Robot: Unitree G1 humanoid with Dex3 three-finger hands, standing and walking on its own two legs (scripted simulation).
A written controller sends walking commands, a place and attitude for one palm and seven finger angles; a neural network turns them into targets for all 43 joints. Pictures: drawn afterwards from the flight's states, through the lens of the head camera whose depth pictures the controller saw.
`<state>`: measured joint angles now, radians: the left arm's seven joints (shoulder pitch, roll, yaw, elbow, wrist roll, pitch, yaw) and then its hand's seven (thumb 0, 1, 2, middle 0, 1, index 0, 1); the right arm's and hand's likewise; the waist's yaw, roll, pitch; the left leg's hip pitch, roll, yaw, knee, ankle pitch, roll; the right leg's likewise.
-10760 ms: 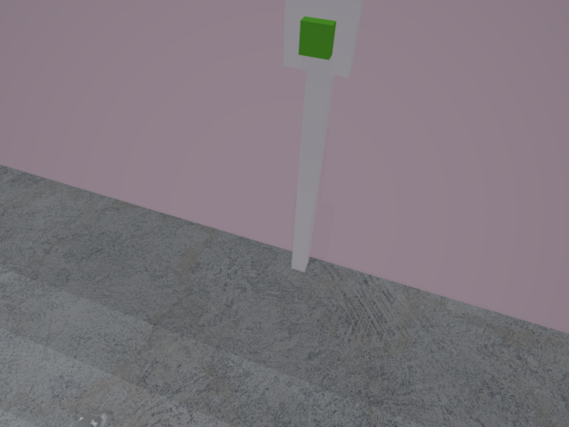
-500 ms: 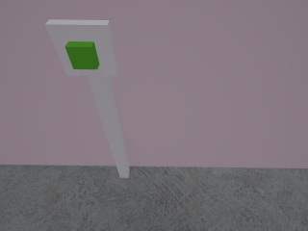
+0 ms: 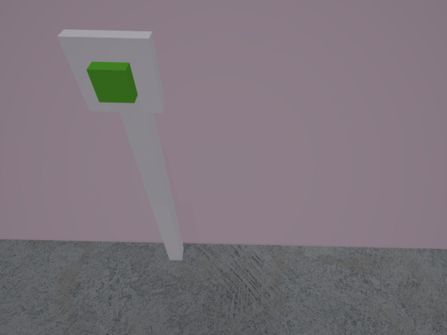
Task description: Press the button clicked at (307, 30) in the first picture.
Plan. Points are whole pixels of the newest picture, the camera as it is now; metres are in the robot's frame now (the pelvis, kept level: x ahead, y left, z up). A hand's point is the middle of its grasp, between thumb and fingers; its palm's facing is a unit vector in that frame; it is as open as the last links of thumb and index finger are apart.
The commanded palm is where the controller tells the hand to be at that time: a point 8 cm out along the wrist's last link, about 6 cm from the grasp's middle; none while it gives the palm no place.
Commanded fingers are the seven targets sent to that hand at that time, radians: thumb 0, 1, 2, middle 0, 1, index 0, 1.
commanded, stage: look again from close up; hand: left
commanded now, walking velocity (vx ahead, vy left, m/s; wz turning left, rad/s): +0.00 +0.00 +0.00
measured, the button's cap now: (114, 82) +0.51 +0.25 +0.19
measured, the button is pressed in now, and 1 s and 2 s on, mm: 0 0 0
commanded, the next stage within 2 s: raise the hand and make a fist in 0.48 s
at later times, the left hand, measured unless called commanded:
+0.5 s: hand out of the picture -0.02 +0.17 -0.17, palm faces +0.02 -0.98 -0.20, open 7.3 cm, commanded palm none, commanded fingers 0.00 0.90 0.90 -0.20 -0.30 -0.20 -0.30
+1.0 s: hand out of the picture +0.12 +0.16 -0.02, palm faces +0.00 -1.00 +0.05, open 5.4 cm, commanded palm +0.11 +0.24 +0.00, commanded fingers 0.00 0.90 0.90 -0.81 -0.96 -0.81 -0.96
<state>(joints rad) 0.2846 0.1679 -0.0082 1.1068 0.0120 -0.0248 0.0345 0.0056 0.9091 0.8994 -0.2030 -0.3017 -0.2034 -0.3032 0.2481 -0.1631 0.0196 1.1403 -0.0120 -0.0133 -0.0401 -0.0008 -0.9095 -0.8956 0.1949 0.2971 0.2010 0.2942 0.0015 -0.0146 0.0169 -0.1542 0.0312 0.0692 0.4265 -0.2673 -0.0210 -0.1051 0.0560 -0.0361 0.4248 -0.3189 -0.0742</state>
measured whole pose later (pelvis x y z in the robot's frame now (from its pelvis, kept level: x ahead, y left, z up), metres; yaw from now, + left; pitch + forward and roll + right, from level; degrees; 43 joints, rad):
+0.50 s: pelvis -0.01 +0.00 +0.00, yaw +0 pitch +0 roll +1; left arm 0.31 0.16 -0.01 1.12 0.01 -0.03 0.03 0.01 0.91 0.90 -0.20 -0.30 -0.20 -0.30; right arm 0.27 -0.15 0.02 1.15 -0.01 -0.01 -0.04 0.00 -0.91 -0.90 0.20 0.30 0.20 0.29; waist 0.00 -0.01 0.02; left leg -0.16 0.03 0.07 0.41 -0.25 -0.02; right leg -0.11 0.06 -0.04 0.42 -0.31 -0.08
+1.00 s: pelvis -0.05 +0.01 -0.04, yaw +2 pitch +6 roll +1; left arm 0.47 0.15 0.05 0.09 -0.21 -0.36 -0.25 0.01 0.91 0.90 -0.55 -0.68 -0.55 -0.68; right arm 0.14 -0.28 -0.04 0.52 0.03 -0.19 -0.03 0.01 -0.91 -0.90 0.20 0.30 0.20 0.29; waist 0.00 -0.03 -0.11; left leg -0.56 0.01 0.04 0.83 -0.37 0.00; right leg -0.52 0.01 -0.07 0.87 -0.45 -0.06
